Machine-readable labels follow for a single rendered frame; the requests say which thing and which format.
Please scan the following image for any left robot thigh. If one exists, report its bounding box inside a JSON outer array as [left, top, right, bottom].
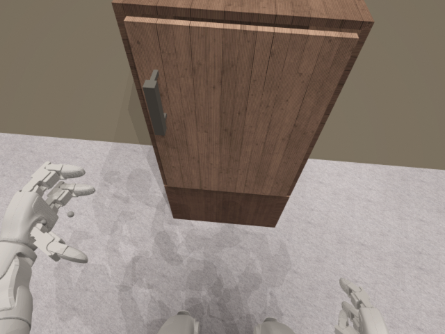
[[157, 315, 200, 334]]

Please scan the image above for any right robot hand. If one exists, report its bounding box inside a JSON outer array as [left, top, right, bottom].
[[334, 278, 389, 334]]

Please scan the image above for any handle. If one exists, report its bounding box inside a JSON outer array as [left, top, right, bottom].
[[143, 70, 167, 136]]

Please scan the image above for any cupboard door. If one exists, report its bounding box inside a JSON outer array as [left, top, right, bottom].
[[124, 16, 359, 197]]

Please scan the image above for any left robot forearm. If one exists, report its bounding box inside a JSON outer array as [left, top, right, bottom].
[[0, 241, 37, 334]]

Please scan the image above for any left robot shin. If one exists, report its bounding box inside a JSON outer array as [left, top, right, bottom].
[[177, 310, 191, 316]]

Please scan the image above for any left robot hand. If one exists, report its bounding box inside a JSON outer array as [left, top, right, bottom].
[[0, 161, 96, 263]]

